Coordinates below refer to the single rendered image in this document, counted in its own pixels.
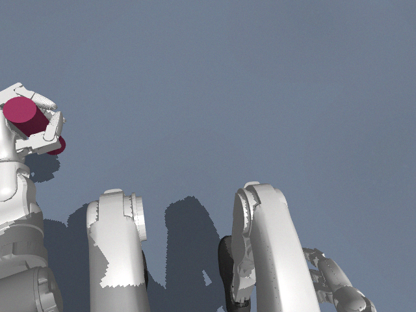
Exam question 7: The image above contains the can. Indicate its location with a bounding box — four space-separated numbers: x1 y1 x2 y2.
3 97 66 155

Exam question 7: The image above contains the left robot arm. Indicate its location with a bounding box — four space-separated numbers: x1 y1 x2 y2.
0 161 63 312

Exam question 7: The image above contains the right robot arm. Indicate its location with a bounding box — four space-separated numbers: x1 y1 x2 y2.
332 286 377 312

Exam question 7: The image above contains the right robot hand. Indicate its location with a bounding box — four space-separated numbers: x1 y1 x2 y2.
302 248 353 304

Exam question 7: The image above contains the right robot foot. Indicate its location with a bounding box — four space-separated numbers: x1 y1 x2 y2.
218 236 251 312

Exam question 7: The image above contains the left robot hand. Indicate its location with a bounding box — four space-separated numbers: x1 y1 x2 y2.
0 83 66 164

